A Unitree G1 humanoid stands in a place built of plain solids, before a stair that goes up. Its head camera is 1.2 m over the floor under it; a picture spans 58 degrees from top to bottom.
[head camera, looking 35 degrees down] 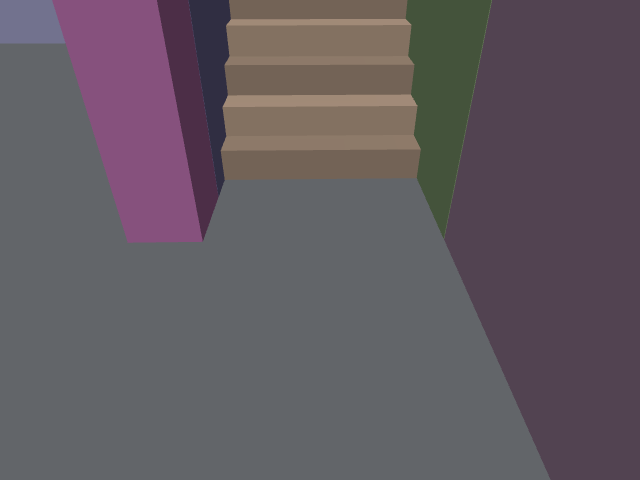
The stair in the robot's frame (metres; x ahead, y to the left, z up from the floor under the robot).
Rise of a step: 0.19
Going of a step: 0.21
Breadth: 1.36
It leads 1 degrees to the left of straight ahead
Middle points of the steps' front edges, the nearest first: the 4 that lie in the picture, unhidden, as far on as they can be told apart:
2.36 -0.01 0.19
2.57 0.00 0.37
2.78 0.00 0.56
2.99 0.01 0.75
